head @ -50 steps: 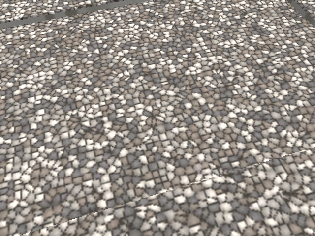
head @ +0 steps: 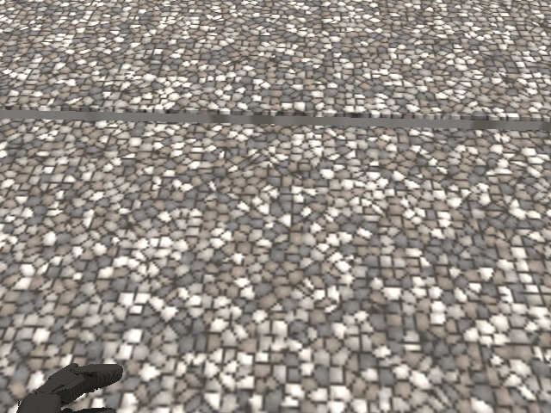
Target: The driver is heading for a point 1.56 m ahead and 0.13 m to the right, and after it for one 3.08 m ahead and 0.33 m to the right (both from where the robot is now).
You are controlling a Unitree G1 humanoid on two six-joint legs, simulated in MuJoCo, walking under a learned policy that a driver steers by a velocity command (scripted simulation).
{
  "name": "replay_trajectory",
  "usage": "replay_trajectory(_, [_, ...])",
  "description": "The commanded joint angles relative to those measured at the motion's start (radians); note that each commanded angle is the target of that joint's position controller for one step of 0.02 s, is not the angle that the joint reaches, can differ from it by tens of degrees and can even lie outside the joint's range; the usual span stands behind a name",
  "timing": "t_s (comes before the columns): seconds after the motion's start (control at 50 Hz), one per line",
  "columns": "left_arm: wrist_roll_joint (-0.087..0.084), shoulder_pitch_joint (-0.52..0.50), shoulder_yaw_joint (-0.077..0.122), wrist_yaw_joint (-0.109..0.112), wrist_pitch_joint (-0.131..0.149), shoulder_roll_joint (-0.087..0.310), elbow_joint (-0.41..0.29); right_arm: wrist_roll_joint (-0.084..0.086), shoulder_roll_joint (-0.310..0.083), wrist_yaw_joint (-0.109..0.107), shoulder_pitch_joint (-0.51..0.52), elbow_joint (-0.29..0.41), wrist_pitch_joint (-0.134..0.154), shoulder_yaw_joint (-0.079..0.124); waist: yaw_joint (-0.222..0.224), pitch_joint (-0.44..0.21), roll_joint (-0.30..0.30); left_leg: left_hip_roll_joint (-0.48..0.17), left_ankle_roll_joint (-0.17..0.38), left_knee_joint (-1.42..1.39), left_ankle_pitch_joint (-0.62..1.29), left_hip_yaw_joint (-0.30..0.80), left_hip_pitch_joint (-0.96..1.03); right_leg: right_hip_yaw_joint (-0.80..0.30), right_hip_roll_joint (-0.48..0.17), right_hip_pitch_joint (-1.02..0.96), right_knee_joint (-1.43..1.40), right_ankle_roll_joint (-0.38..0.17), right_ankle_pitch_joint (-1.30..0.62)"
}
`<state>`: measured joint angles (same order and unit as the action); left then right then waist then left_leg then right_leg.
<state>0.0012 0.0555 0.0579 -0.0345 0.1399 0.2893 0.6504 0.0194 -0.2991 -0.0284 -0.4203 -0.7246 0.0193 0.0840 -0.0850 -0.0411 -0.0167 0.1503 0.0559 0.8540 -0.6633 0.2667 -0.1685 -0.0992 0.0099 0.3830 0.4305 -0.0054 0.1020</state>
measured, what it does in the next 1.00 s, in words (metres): walks ahead: left foot, then right foot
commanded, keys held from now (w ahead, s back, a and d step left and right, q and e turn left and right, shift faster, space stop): w+q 0.06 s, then w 0.50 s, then w+e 0.12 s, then e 0.32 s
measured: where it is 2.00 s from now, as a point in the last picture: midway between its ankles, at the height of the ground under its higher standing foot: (274, 362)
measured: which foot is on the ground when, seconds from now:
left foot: up 0.00-0.48, down 0.50-0.98, up 1.00-1.00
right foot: down 0.00-0.52, up 0.54-0.96, down 0.98-1.00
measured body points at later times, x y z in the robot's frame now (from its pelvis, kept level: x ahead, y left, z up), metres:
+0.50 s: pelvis +0.26 +0.01 -0.02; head +0.30 +0.01 +0.43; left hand +0.15 +0.26 -0.14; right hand +0.56 -0.14 -0.06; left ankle +0.37 +0.12 -0.74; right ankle +0.08 -0.12 -0.73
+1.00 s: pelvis +0.50 +0.01 -0.02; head +0.53 -0.01 +0.43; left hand +0.69 +0.25 -0.10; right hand +0.56 -0.28 -0.15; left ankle +0.37 +0.12 -0.72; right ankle +0.61 -0.09 -0.74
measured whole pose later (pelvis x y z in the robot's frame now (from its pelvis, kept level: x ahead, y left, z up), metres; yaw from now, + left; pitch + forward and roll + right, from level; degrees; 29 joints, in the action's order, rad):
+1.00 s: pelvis +0.50 +0.01 -0.02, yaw -3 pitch +3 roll +3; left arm 0.01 0.12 0.06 -0.04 0.04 0.27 0.69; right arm 0.00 -0.28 -0.03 -0.24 -0.82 0.03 0.07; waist -0.03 0.03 -0.02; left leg -0.01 -0.01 0.64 -0.46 -0.16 -0.14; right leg 0.00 0.00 0.52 0.57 -0.06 0.07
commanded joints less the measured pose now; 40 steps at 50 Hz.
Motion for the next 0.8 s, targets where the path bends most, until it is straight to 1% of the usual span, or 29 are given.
replay_trajectory(0.02, [-0.008, 0.417, 0.084, 0.005, -0.005, 0.274, 0.047, 0.024, 0.006, 0.016, -0.199, 0.084, 0.036, -0.029, 0.109, -0.316, -0.369, -0.034, -0.041, 0.669, -0.056, -0.06, -0.687, -0.699, -0.499, -0.832, 0.04, -0.275, -0.054])
replay_trajectory(0.04, [-0.011, 0.395, 0.075, 0.004, -0.02, 0.204, 0.048, 0.043, -0.072, 0.002, -0.102, 0.08, 0.035, -0.016, 0.152, -0.217, -0.22, -0.108, -0.066, 0.752, 0.081, -0.077, -0.805, -0.715, -0.475, -0.763, -0.052, -0.271, 0.229])
replay_trajectory(0.06, [-0.002, 0.337, 0.052, 0.012, -0.028, 0.132, 0.038, 0.024, -0.126, -0.006, 0.06, 0.102, 0.028, -0.002, 0.184, -0.07, -0.077, -0.142, -0.067, 0.744, 0.187, -0.109, -0.815, -0.545, -0.409, -0.602, -0.089, -0.217, 0.244])
replay_trajectory(0.08, [0.013, 0.286, 0.034, 0.014, -0.034, 0.104, 0.033, 0.008, -0.117, -0.011, 0.138, 0.121, 0.022, 0.001, 0.174, 0.017, -0.007, -0.162, -0.065, 0.714, 0.255, -0.12, -0.767, -0.427, -0.354, -0.441, -0.115, -0.195, 0.144])
replay_trajectory(0.1, [0.021, 0.243, 0.026, 0.014, -0.032, 0.097, 0.041, 0.001, -0.091, -0.01, 0.151, 0.142, 0.02, -0.002, 0.134, 0.066, -0.058, -0.181, -0.062, 0.648, 0.309, -0.099, -0.722, -0.37, -0.317, -0.315, -0.128, -0.199, 0.026])
replay_trajectory(0.12, [0.017, 0.226, 0.018, 0.015, -0.028, 0.071, 0.057, -0.002, -0.068, -0.004, 0.139, 0.142, 0.018, -0.003, 0.102, 0.083, -0.089, -0.202, -0.054, 0.583, 0.318, -0.097, -0.673, -0.279, -0.269, -0.242, -0.144, -0.181, -0.056])
replay_trajectory(0.16, [0.015, 0.249, 0.019, 0.012, -0.017, 0.069, 0.09, -0.002, -0.023, 0.004, 0.105, 0.126, 0.018, -0.012, 0.079, 0.042, -0.098, -0.201, -0.04, 0.541, 0.343, -0.123, -0.642, -0.192, -0.24, -0.224, -0.158, -0.184, -0.199])
replay_trajectory(0.18, [0.011, 0.252, 0.019, 0.013, -0.012, 0.069, 0.101, 0.001, -0.031, 0.009, 0.111, 0.123, 0.023, -0.006, 0.067, 0.045, -0.082, -0.204, -0.038, 0.453, 0.425, -0.105, -0.647, -0.146, -0.226, -0.228, -0.164, -0.178, -0.261])
replay_trajectory(0.22, [0.006, 0.263, 0.019, 0.024, -0.014, 0.075, 0.126, -0.014, -0.021, 0.017, 0.173, 0.141, 0.034, -0.013, 0.068, 0.047, -0.065, -0.21, -0.048, 0.266, 0.543, -0.129, -0.646, -0.071, -0.211, -0.232, -0.188, -0.172, -0.367])
replay_trajectory(0.26, [-0.006, 0.274, 0.014, 0.036, -0.027, 0.076, 0.147, -0.022, 0.02, 0.029, 0.273, 0.16, 0.046, -0.03, 0.097, 0.055, -0.063, -0.211, -0.056, 0.02, 0.682, -0.214, -0.558, -0.001, -0.171, -0.218, -0.214, -0.148, -0.393])
replay_trajectory(0.3, [-0.019, 0.341, 0.014, 0.045, -0.036, 0.095, 0.181, -0.014, 0.051, 0.043, 0.362, 0.178, 0.051, -0.043, 0.139, 0.063, -0.06, -0.196, -0.061, -0.121, 0.762, -0.254, -0.498, 0.013, -0.173, -0.239, -0.231, -0.131, -0.369])
replay_trajectory(0.32, [-0.021, 0.368, 0.016, 0.046, -0.04, 0.107, 0.193, -0.007, 0.052, 0.049, 0.395, 0.187, 0.052, -0.044, 0.155, 0.074, -0.056, -0.19, -0.059, -0.17, 0.768, -0.26, -0.498, 0.007, -0.187, -0.276, -0.233, -0.133, -0.346])
replay_trajectory(0.38, [-0.02, 0.425, 0.014, 0.043, -0.057, 0.116, 0.226, 0.004, 0.037, 0.066, 0.492, 0.22, 0.062, -0.039, 0.182, 0.108, -0.05, -0.177, -0.034, -0.268, 0.705, -0.267, -0.542, -0.018, -0.239, -0.408, -0.21, -0.151, -0.336])
replay_trajectory(0.42, [-0.018, 0.443, 0.015, 0.044, -0.072, 0.119, 0.241, 0.007, 0.026, 0.079, 0.527, 0.237, 0.07, -0.036, 0.177, 0.112, -0.06, -0.162, -0.005, -0.312, 0.624, -0.281, -0.534, -0.018, -0.262, -0.476, -0.17, -0.154, -0.411])
replay_trajectory(0.46, [-0.019, 0.43, 0.021, 0.047, -0.081, 0.145, 0.243, 0.001, -0.013, 0.082, 0.463, 0.226, 0.074, -0.019, 0.119, 0.049, -0.099, -0.112, 0.035, -0.349, 0.558, -0.317, -0.357, 0.005, -0.253, -0.488, -0.062, -0.139, -0.707])
replay_trajectory(0.48, [-0.021, 0.411, 0.02, 0.049, -0.084, 0.15, 0.24, -0.005, -0.049, 0.075, 0.335, 0.191, 0.073, 0.001, 0.043, -0.032, -0.101, -0.088, 0.07, -0.388, 0.603, -0.336, -0.153, 0.039, -0.224, -0.453, 0.071, -0.121, -0.841])
replay_trajectory(0.5, [-0.013, 0.379, 0.015, 0.049, -0.078, 0.145, 0.22, -0.015, -0.103, 0.061, 0.147, 0.146, 0.069, 0.022, -0.044, -0.15, -0.097, -0.175, 0.124, -0.349, 0.69, -0.244, 0.174, 0.056, -0.194, -0.268, 0.276, -0.094, -0.737])
replay_trajectory(0.52, [0.008, 0.43, -0.017, 0.044, -0.057, 0.05, 0.178, -0.041, -0.215, 0.046, -0.013, 0.117, 0.062, 0.047, -0.054, -0.329, 0.115, -0.464, 0.265, -0.323, 0.737, 0.159, 0.614, 0.116, -0.054, 0.132, 0.683, -0.031, -0.2])
replay_trajectory(0.54, [-0.001, 0.481, -0.025, 0.026, -0.032, 0.046, 0.203, -0.016, -0.165, 0.046, -0.05, 0.089, 0.053, 0.036, -0.044, -0.451, 0.228, -0.582, 0.363, -0.451, 0.632, 0.473, 0.697, -0.008, 0.022, 0.304, 0.875, -0.015, 0.479])
replay_trajectory(0.56, [-0.032, 0.381, 0.008, 0.022, -0.024, 0.138, 0.174, -0.011, -0.113, 0.041, 0.014, 0.084, 0.045, 0.017, -0.041, -0.267, 0.159, -0.522, 0.305, -0.491, 0.543, 0.341, 0.558, -0.019, -0.043, 0.402, 0.922, -0.016, 0.434])
replay_trajectory(0.58, [-0.044, 0.292, 0.009, 0.024, -0.024, 0.134, 0.146, -0.009, -0.081, 0.04, 0.097, 0.09, 0.045, 0.006, -0.011, -0.123, 0.109, -0.474, 0.253, -0.528, 0.556, 0.18, 0.376, 0.012, -0.087, 0.406, 0.873, -0.016, 0.339])
replay_trajectory(0.6, [-0.035, 0.258, 0.009, 0.03, -0.032, 0.109, 0.144, -0.015, -0.052, 0.046, 0.164, 0.087, 0.05, -0.004, 0.031, -0.032, 0.044, -0.425, 0.218, -0.579, 0.604, 0.085, 0.211, 0.029, -0.114, 0.366, 0.801, -0.01, 0.28])
replay_trajectory(0.62, [-0.023, 0.271, 0.015, 0.036, -0.048, 0.096, 0.152, -0.024, -0.026, 0.051, 0.205, 0.086, 0.061, -0.01, 0.07, 0.007, 0.058, -0.391, 0.195, -0.623, 0.629, 0.016, 0.097, 0.022, -0.14, 0.302, 0.754, -0.003, 0.235])
replay_trajectory(0.64, [-0.022, 0.307, 0.011, 0.037, -0.065, 0.065, 0.163, -0.028, -0.021, 0.055, 0.229, 0.08, 0.068, -0.009, 0.101, 0.022, 0.081, -0.376, 0.188, -0.667, 0.611, -0.03, 0.014, 0.018, -0.148, 0.24, 0.737, 0.004, 0.205])
replay_trajectory(0.66, [-0.024, 0.329, 0.007, 0.039, -0.079, 0.038, 0.169, -0.029, -0.025, 0.06, 0.234, 0.066, 0.079, -0.005, 0.115, 0.03, 0.094, -0.375, 0.193, -0.696, 0.623, -0.067, -0.042, 0.018, -0.147, 0.21, 0.727, 0.013, 0.185])
replay_trajectory(0.68, [-0.024, 0.323, 0.008, 0.041, -0.088, 0.032, 0.163, -0.032, -0.035, 0.061, 0.232, 0.052, 0.088, -0.001, 0.121, 0.044, 0.094, -0.377, 0.196, -0.719, 0.643, -0.106, -0.072, 0.01, -0.147, 0.216, 0.713, 0.021, 0.152])
replay_trajectory(0.74, [-0.01, 0.259, 0.016, 0.047, -0.091, 0.04, 0.132, -0.046, -0.06, 0.046, 0.232, 0.012, 0.095, 0.005, 0.126, 0.07, 0.079, -0.36, 0.172, -0.695, 0.974, -0.251, -0.089, -0.004, -0.124, 0.237, 0.577, 0.04, 0.009])
replay_trajectory(0.76, [-0.007, 0.238, 0.012, 0.042, -0.087, 0.031, 0.123, -0.044, -0.066, 0.039, 0.241, 0.007, 0.092, 0.005, 0.123, 0.066, 0.08, -0.335, 0.15, -0.682, 1.02, -0.309, -0.093, 0.016, -0.115, 0.208, 0.487, 0.036, -0.068])
replay_trajectory(0.8, [-0.003, 0.149, 0.001, 0.027, -0.078, 0.009, 0.093, -0.037, -0.081, 0.025, 0.227, -0.008, 0.085, 0.006, 0.086, 0.06, 0.078, -0.315, 0.124, -0.66, 1.036, -0.37, -0.084, 0.064, -0.093, 0.154, 0.332, 0.026, -0.21])
Keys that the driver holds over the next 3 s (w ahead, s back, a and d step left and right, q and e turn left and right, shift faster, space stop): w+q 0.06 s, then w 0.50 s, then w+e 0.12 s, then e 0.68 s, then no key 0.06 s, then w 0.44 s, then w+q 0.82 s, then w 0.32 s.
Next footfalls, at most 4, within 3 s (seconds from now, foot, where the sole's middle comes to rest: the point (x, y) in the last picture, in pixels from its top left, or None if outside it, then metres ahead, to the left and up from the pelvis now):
0.50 left None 0.41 0.13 -0.77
0.98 right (304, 358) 0.65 -0.09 -0.77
1.44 left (216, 363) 0.65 0.13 -0.77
1.86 right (327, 357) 0.65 -0.15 -0.77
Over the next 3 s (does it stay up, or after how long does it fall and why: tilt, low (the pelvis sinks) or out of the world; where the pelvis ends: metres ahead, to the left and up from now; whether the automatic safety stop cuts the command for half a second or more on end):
stays up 1.22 -0.13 0.00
